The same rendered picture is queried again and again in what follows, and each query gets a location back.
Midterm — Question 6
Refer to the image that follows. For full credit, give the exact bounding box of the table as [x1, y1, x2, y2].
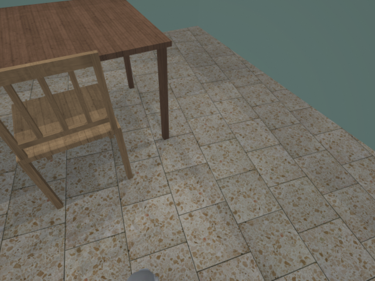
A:
[0, 0, 172, 140]

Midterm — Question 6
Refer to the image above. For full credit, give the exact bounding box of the chair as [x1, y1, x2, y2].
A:
[0, 50, 133, 209]

